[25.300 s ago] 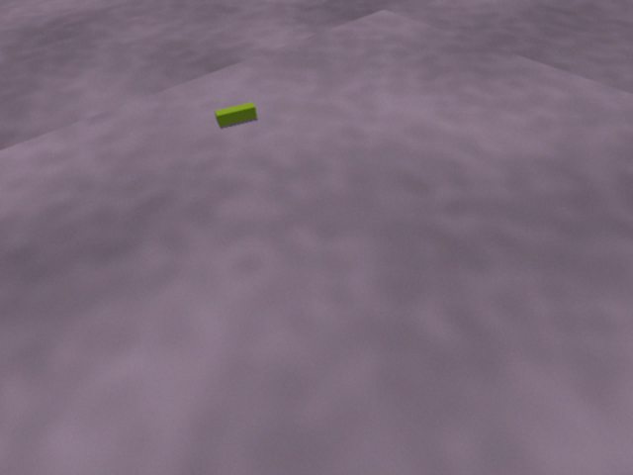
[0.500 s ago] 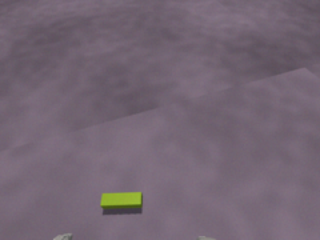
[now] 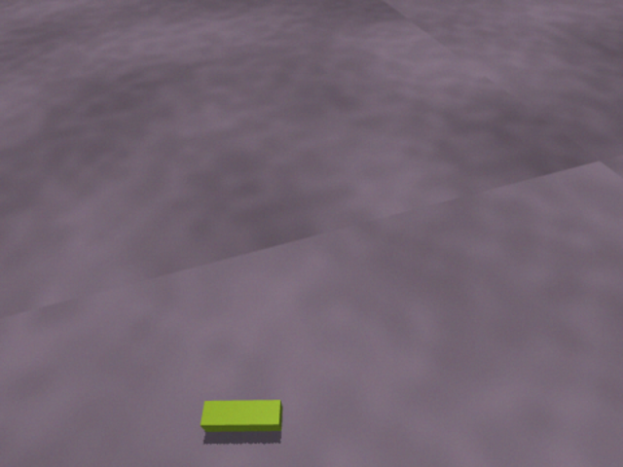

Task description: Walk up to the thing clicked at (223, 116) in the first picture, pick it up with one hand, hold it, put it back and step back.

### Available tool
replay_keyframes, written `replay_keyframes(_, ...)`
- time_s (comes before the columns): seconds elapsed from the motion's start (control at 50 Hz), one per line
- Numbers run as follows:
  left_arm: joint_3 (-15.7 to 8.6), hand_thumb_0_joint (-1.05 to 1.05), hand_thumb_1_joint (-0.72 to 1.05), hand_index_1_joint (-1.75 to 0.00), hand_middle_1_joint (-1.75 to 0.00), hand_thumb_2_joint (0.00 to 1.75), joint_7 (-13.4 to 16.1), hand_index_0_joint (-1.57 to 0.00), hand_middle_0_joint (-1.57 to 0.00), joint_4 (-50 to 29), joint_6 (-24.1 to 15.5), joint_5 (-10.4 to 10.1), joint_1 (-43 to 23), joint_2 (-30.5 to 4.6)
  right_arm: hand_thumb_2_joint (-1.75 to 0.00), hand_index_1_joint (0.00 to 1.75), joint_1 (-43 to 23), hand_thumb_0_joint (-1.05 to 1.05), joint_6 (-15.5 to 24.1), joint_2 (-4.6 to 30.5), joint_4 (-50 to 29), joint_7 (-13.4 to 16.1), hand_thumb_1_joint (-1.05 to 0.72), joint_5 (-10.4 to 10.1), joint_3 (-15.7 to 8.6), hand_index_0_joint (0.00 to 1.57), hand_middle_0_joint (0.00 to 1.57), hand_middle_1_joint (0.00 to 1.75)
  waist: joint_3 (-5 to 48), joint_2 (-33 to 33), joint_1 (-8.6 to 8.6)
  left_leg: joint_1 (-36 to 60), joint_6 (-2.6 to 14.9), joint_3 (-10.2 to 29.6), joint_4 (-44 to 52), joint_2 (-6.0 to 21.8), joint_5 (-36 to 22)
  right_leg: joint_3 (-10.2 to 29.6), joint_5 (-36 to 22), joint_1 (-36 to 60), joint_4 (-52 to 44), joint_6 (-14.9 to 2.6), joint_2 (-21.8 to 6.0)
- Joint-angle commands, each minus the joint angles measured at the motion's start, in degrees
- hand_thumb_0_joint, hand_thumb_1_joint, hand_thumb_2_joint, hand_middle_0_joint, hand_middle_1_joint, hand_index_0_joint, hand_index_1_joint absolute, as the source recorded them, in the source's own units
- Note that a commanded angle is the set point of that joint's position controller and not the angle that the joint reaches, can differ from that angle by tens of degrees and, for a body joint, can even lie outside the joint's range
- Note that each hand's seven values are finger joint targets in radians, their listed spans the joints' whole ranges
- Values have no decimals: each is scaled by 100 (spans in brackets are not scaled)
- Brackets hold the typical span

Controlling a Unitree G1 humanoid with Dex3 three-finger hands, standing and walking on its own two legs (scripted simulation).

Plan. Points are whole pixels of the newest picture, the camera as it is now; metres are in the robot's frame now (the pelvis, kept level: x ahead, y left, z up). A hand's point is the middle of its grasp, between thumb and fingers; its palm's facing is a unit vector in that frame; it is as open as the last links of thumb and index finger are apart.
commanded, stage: stand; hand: left
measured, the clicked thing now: (242, 415) +0.42 +0.26 -0.75
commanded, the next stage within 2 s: walk up in 0.80 s
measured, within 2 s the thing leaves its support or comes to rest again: neither
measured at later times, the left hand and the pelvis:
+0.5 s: hand out of the picture +0.12 +0.25 -0.15, palm faces -0.01 -0.94 -0.34, open 7.4 cm; pelvis +0.03 +0.00 +0.00, yaw +0 degrees
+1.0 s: hand out of the picture +0.11 +0.27 -0.16, palm faces -0.01 -0.92 -0.38, open 7.4 cm; pelvis -0.01 +0.01 -0.01, yaw +1 degrees
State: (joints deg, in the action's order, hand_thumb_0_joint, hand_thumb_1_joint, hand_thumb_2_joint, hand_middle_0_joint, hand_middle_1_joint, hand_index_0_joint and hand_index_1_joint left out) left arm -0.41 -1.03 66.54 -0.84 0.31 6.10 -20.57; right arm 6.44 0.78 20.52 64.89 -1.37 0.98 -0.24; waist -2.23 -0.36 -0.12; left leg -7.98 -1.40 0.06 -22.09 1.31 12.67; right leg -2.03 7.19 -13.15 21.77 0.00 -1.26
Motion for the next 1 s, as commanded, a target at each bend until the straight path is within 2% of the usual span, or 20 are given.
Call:
replay_keyframes(0.0,-178,0,90,-30,-30,90,83,-20,-20,-370,-168,-7,-275,-1213,-90,30,-284,0,116,1197,-341,109,-90,-26,-206,20,20,30,322,32,-40,-352,258,573,632,556,76,786,400,454,-498,-100,-630)
replay_keyframes(0.08,-176,0,90,-30,-30,90,96,-20,-20,-370,-173,6,-282,-1204,-90,30,-282,0,133,1198,-318,132,-90,-52,-202,20,20,30,415,-22,-5,-174,244,549,613,606,-406,698,-237,558,-408,-100,-642)
replay_keyframes(0.14,-184,0,90,-30,-30,90,110,-20,-20,-360,-186,-7,-268,-1211,-90,30,-274,0,134,1199,-311,148,-90,-59,-207,20,20,30,643,129,9,96,227,506,502,637,-1049,638,-964,748,-293,-111,-679)
replay_keyframes(0.2,-190,0,90,-30,-30,90,113,-20,-20,-366,-172,-17,-317,-1182,-90,30,-237,0,123,1222,-260,163,-90,-64,-197,20,20,30,594,-7,41,50,202,456,574,638,-1000,637,-917,802,-335,-85,-661)
replay_keyframes(0.28,-214,0,90,-30,-30,90,134,-20,-20,-360,-168,-11,-362,-1201,-90,30,-287,0,112,1179,-250,173,-90,-63,-198,20,20,30,689,143,28,114,186,447,556,669,-1374,569,-1287,980,-257,-87,-674)
replay_keyframes(0.36,-210,0,90,-30,-30,90,134,-20,-20,-364,-156,-12,-381,-1177,-90,30,-321,0,103,1179,-227,178,-90,-54,-196,20,20,30,547,42,20,86,162,420,623,660,-1115,585,-1002,913,-377,-72,-668)
replay_keyframes(0.38,-213,0,90,-30,-30,90,133,-20,-20,-361,-151,-13,-416,-1144,-90,30,-360,0,103,1197,-231,183,-90,-52,-189,20,20,30,529,-32,9,30,174,420,608,667,-1224,619,-1158,992,-366,-67,-692)
replay_keyframes(0.48,-226,0,90,-30,-30,90,132,-20,-20,-362,-133,-1,-461,-1178,-90,30,-381,0,91,1141,-238,165,-90,-39,-186,20,20,30,327,50,-14,-85,170,429,764,623,-617,601,-383,795,-514,-46,-633)
replay_keyframes(0.62,-220,0,90,-30,-30,90,132,-20,-20,-388,-145,-2,-484,-1144,-90,30,-382,0,121,1176,-251,171,-90,-42,-203,20,20,30,553,-19,9,140,172,425,691,685,-1070,611,-947,923,-433,-88,-679)
replay_keyframes(0.74,-227,0,90,-30,-30,90,148,-20,-20,-377,-136,3,-463,-1171,-90,30,-328,0,96,1160,-246,177,-90,-46,-202,20,20,30,577,94,16,215,182,408,708,667,-978,560,-855,886,-453,-78,-657)
replay_keyframes(0.76,-222,0,90,-30,-30,90,144,-20,-20,-374,-135,7,-461,-1159,-90,30,-312,0,101,1172,-256,179,-90,-50,-204,20,20,30,610,94,35,240,187,406,683,684,-1127,568,-1031,927,-412,-86,-667)
replay_keyframes(0.78,-438,0,90,-30,-30,90,180,-20,-20,-520,-53,-107,-527,-1484,-90,30,-418,0,-15,1471,-283,184,-90,-113,-275,20,20,30,-170,100,-23,-224,291,414,90,548,-2185,627,-2354,500,50,-118,-679)
replay_keyframes(0.8,-461,0,90,-30,-30,90,210,-20,-20,-584,-21,-138,-383,-1479,-90,30,-338,0,-54,1370,-377,200,-90,-161,-283,20,20,30,79,158,1,-124,293,293,-152,545,-2527,560,-2785,598,184,-197,-713)
replay_keyframes(0.82,-479,0,90,-30,-30,90,220,-20,-20,-659,-3,-144,-330,-1468,-90,30,-261,0,-80,1358,-431,197,-90,-195,-297,20,20,30,361,175,17,-111,308,268,-376,482,-2522,551,-3012,757,283,-283,-769)
replay_keyframes(0.86,-544,0,90,-30,-30,90,226,-20,-20,-859,58,-123,-320,-1578,-90,30,-178,0,-159,1316,-580,207,-90,-207,-339,20,20,30,852,476,7,-56,307,107,-1148,181,-1882,852,-3113,736,264,-631,-1087)
replay_keyframes(0.88,-557,0,90,-30,-30,90,226,-20,-20,-986,93,-98,-461,-1632,-90,30,-99,0,-203,1245,-639,200,-90,-198,-344,20,20,30,923,680,37,-197,278,41,-1608,-60,-1070,1142,-3004,625,133,-858,-1370)
replay_keyframes(0.92,-558,0,90,-30,-30,90,250,-20,-20,-1279,141,26,-712,-1670,-90,30,123,0,-327,1191,-740,177,-90,-144,-394,20,20,30,832,1130,56,-553,347,104,-2854,-350,1638,1583,-2718,147,-10,-1388,-1969)
replay_keyframes(0.94,-573,0,90,-30,-30,90,255,-20,-20,-1391,151,90,-820,-1711,-90,30,308,0,-379,1178,-795,156,-90,-110,-420,20,20,30,740,1088,128,-489,398,351,-3240,-203,1973,1522,-2423,-249,83,-1478,-2035)
replay_keyframes(0.96,-555,0,90,-30,-30,90,266,-20,-20,-1469,169,111,-921,-1633,-90,30,369,0,-395,1162,-831,136,-90,-136,-439,20,20,30,701,1081,196,-534,457,468,-3293,-178,2009,1313,-2299,-377,247,-1440,-1892)
replay_keyframes(0.98,-531,0,90,-30,-30,90,276,-20,-20,-1555,192,145,-916,-1587,-90,30,420,0,-393,1178,-888,120,-90,-156,-458,20,20,30,682,1136,187,-640,429,369,-3146,-164,1879,1218,-2298,-329,384,-1349,-1760)
